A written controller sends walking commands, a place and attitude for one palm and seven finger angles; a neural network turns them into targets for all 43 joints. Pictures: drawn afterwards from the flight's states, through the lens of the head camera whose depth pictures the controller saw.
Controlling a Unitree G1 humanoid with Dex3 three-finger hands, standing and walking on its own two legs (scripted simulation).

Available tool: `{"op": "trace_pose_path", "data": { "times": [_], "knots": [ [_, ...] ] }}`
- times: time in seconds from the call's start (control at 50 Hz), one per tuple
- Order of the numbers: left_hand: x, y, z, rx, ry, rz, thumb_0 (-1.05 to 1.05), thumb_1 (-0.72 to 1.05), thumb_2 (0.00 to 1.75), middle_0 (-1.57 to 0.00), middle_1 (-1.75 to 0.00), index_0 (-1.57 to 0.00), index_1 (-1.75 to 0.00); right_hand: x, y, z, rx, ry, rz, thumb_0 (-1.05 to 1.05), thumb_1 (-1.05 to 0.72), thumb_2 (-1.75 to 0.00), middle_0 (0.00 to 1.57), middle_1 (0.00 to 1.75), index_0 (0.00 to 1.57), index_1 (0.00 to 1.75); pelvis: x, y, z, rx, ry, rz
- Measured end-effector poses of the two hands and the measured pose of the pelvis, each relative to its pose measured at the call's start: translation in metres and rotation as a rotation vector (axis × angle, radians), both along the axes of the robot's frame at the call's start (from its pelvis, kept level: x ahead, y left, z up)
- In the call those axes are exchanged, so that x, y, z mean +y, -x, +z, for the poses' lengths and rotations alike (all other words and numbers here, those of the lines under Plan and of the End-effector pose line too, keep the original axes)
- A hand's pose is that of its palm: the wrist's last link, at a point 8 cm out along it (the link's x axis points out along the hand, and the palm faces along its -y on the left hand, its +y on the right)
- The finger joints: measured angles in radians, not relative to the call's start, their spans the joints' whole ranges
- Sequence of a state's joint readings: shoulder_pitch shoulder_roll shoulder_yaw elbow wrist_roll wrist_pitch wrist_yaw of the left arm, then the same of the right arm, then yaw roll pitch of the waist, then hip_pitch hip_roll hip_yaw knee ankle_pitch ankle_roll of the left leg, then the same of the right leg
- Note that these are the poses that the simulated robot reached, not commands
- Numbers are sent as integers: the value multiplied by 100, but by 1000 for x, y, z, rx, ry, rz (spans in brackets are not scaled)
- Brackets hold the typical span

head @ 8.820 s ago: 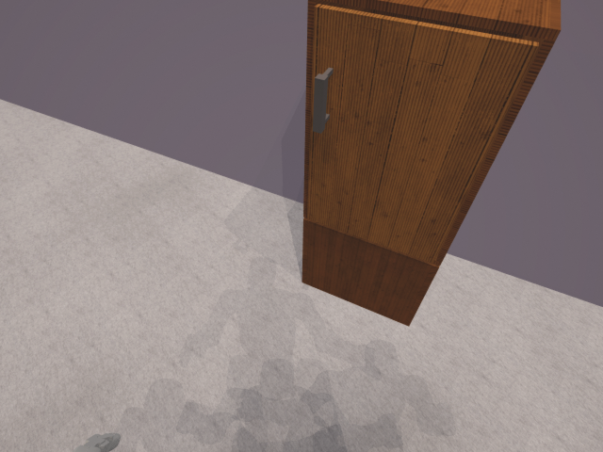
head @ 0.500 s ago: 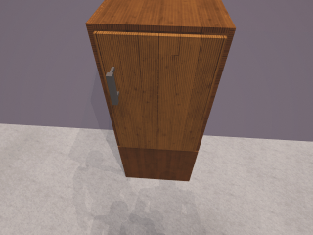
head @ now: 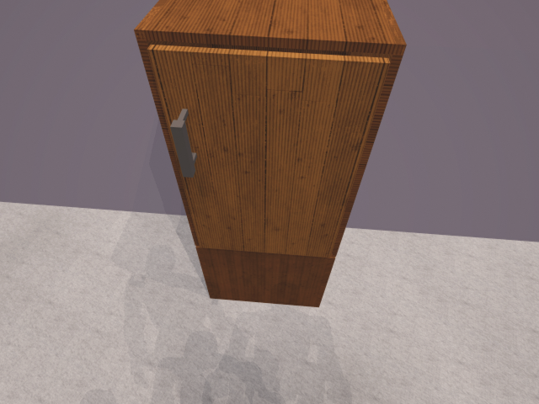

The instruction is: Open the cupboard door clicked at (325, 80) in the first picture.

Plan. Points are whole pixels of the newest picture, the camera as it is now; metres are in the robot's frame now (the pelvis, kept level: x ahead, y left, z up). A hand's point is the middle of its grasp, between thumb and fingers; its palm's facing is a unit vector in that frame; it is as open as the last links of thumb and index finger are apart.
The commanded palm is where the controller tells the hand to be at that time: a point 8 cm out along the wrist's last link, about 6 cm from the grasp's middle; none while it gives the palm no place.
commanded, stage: look again from close up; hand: left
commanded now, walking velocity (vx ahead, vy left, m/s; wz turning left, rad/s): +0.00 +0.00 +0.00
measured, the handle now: (186, 143) +0.55 +0.20 +0.06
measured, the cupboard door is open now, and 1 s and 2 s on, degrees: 0 0 0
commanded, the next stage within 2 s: raise the hand with hooked fingers in 0.62 s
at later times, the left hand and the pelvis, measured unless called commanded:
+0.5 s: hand out of the picture +0.01 +0.17 -0.18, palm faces +0.02 -0.98 -0.19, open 7.4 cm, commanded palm none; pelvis +0.01 +0.00 +0.00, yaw +0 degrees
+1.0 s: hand (165, 340) +0.20 +0.17 +0.00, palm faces +0.04 -1.00 -0.02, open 7.8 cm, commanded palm +0.13 +0.23 -0.05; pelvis -0.02 -0.01 -0.04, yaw +2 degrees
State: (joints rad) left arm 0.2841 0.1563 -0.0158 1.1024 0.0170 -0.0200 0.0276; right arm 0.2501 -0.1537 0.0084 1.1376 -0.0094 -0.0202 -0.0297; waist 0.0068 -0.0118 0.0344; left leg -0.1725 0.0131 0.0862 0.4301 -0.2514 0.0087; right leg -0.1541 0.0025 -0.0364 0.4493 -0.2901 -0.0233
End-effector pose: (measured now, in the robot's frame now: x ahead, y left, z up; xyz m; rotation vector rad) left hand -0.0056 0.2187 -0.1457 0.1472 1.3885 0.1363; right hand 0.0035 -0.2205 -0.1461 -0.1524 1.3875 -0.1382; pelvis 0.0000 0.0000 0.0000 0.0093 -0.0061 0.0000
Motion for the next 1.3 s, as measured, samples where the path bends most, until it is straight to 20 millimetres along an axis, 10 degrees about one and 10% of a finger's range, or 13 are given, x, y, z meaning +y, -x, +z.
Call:
{"op": "trace_pose_path", "data": {
  "times": [0.74, 0.96, 1.14, 1.3],
  "knots": [
    [-3, -17, 1, -12, -16, 2, 0, 91, 90, -20, -29, -20, -30, -8, -17, 0, -5, 7, -2, 1, -91, -90, 20, 30, 20, 30, -6, -14, 0, 7, 3, -2],
    [10, -183, 143, -1232, 21, -26, 1, 83, 85, -20, -36, -20, -36, -38, -125, 30, -655, 87, 99, 2, -91, -90, 20, 30, 20, 30, -6, 14, -28, 130, -6, 43],
    [2, -144, 103, -1304, 188, -141, 0, 61, 77, -22, -48, -22, -49, -39, -190, 49, -920, 115, 197, 2, -90, -90, 20, 30, 20, 30, -12, 34, -72, 192, -1, 33],
    [30, -134, 126, -1381, 64, -145, 1, 42, 69, -23, -60, -23, -61, -4, -171, 23, -826, 53, 255, 1, -90, -90, 20, 30, 20, 30, -13, 42, -76, 185, 48, 67]
  ]
}}
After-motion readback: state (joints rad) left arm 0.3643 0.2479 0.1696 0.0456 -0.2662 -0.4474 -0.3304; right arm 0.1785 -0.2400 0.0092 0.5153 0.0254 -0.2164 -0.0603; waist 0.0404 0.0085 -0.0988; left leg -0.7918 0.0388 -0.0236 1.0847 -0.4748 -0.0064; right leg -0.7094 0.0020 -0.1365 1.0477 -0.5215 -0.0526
